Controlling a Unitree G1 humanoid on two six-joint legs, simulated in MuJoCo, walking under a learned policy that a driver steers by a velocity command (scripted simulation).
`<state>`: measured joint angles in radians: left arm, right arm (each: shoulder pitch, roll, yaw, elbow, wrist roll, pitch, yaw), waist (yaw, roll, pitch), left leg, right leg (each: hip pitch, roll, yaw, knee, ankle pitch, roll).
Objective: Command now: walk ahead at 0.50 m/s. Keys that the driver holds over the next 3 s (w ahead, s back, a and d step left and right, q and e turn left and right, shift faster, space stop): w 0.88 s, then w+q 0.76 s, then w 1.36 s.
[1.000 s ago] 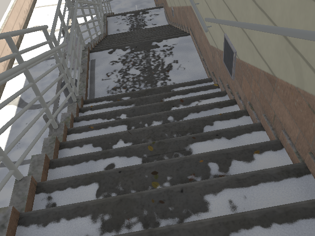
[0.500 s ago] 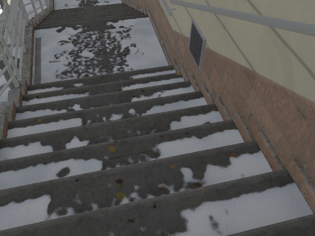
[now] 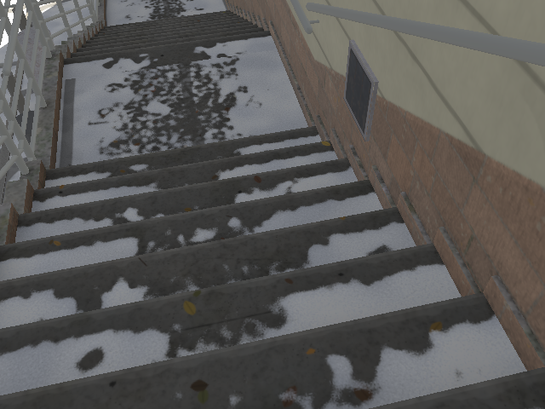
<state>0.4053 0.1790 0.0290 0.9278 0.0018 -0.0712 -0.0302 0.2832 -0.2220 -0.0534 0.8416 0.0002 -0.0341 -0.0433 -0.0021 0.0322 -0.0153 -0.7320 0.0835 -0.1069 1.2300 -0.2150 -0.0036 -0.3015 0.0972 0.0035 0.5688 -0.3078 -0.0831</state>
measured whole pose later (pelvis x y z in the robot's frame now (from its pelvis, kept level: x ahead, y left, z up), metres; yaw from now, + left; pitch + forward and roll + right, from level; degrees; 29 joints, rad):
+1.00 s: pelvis +0.59 +0.00 -0.31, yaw +2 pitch +3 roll +2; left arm 0.10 0.19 0.04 0.81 -0.01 -0.07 -0.07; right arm 0.51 -0.20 -0.03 0.98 0.06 -0.04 -0.03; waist -0.09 0.00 -0.01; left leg -0.40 -0.06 -0.16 1.77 -0.76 0.01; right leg -0.46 0.01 -0.02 0.62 -0.22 -0.07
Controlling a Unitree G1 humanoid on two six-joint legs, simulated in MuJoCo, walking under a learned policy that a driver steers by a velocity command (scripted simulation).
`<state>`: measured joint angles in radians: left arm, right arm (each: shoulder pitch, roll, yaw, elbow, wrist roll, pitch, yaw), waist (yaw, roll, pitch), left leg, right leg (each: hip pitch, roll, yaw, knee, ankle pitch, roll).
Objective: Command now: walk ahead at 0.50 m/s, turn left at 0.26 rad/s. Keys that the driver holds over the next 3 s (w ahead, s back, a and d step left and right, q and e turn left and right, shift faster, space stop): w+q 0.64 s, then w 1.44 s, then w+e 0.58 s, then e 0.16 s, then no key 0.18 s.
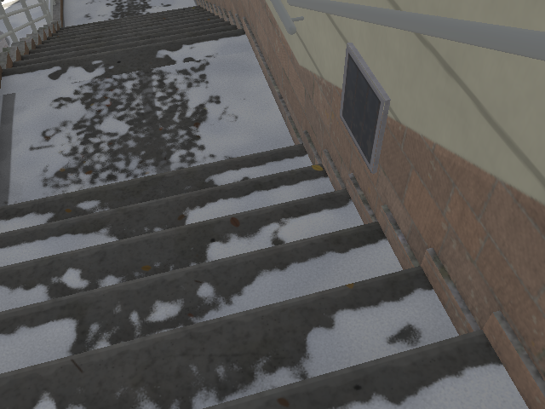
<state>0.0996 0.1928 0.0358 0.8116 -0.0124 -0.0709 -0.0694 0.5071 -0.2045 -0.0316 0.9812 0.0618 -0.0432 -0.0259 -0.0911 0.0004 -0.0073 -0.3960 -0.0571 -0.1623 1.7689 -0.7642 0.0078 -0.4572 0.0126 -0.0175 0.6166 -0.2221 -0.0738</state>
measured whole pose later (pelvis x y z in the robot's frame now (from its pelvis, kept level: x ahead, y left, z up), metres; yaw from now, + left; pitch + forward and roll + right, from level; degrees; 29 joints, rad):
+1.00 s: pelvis +0.52 +0.09 -0.20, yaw +26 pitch +2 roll +3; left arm 0.16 0.26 0.07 0.71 0.00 -0.07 -0.04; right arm 0.41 -0.20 -0.04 0.86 0.02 -0.03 -0.06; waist -0.05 -0.07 -0.07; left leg -0.29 -0.13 -0.12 0.96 -0.70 0.05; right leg -0.58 -0.07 0.14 0.56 0.39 0.01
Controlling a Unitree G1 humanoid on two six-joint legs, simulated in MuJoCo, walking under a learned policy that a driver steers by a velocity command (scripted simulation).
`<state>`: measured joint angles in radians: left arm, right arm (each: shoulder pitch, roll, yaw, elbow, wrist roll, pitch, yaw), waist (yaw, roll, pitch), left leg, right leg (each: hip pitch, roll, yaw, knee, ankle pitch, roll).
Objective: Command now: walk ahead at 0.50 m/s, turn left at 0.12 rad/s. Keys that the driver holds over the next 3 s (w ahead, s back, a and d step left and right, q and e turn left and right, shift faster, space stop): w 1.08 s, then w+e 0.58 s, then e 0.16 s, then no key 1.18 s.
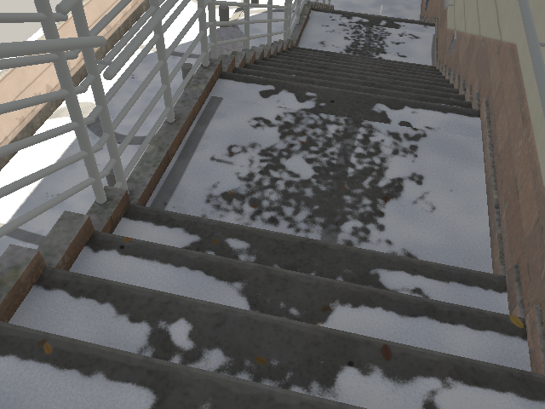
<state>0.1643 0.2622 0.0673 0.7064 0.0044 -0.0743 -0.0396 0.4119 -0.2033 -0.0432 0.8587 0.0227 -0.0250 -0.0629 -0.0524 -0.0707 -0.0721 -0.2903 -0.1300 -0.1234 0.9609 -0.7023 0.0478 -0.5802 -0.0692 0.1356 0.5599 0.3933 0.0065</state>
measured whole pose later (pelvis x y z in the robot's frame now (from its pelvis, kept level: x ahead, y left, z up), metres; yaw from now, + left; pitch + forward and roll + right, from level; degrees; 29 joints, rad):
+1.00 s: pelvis +0.57 -0.02 -0.24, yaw -1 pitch +3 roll +1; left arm 0.22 0.23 0.07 0.80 0.00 -0.05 0.03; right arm 0.43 -0.18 -0.03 1.00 -0.02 -0.07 0.01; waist -0.02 -0.05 -0.02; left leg -0.30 -0.09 0.00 0.57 -0.31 0.07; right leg -0.77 -0.10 0.09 1.14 -0.11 0.00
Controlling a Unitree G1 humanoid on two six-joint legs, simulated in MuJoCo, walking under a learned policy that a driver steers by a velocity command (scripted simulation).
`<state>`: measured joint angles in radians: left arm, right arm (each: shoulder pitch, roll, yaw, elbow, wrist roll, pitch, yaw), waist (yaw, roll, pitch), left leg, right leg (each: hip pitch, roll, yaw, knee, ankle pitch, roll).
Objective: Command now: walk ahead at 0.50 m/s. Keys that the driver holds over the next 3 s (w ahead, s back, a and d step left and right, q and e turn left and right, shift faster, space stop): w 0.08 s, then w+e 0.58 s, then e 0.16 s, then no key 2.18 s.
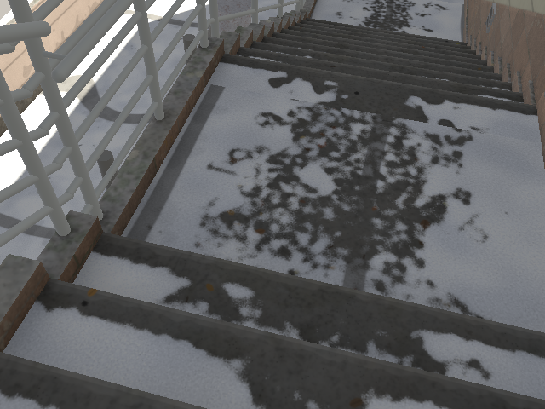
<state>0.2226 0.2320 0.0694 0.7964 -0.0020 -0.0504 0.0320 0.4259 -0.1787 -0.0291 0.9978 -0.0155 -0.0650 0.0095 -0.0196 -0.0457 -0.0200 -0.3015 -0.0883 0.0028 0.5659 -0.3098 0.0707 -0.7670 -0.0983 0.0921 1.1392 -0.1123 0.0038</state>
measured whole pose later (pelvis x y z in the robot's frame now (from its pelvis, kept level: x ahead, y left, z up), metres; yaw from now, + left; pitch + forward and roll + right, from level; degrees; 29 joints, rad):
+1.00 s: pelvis +0.52 -0.09 -0.30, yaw -25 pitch +1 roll +0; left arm 0.30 0.20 0.02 0.74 -0.04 0.06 0.07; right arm 0.27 -0.17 0.00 0.83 -0.04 -0.01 0.02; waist 0.03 -0.04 0.02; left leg -0.38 -0.06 -0.04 0.52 -0.16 0.04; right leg -0.76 0.09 0.14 1.96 -0.69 0.07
